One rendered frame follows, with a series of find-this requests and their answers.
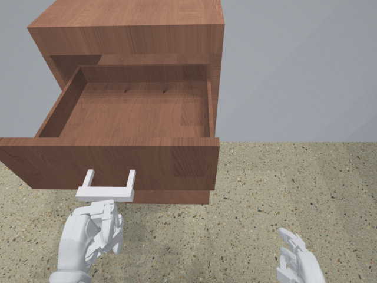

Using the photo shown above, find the robot left hand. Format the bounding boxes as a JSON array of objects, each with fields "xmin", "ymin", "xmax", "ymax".
[{"xmin": 57, "ymin": 200, "xmax": 124, "ymax": 273}]

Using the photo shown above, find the robot right hand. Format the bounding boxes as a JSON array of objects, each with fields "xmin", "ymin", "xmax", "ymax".
[{"xmin": 277, "ymin": 228, "xmax": 326, "ymax": 283}]

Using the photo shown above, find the cabinet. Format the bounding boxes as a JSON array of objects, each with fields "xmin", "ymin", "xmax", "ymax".
[{"xmin": 27, "ymin": 0, "xmax": 225, "ymax": 205}]

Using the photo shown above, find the drawer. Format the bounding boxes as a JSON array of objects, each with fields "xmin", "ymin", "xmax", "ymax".
[{"xmin": 0, "ymin": 64, "xmax": 220, "ymax": 190}]

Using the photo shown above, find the handle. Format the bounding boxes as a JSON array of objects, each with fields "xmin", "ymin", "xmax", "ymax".
[{"xmin": 75, "ymin": 169, "xmax": 136, "ymax": 202}]

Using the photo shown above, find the left robot forearm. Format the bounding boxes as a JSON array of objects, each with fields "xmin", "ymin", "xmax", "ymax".
[{"xmin": 49, "ymin": 269, "xmax": 91, "ymax": 283}]

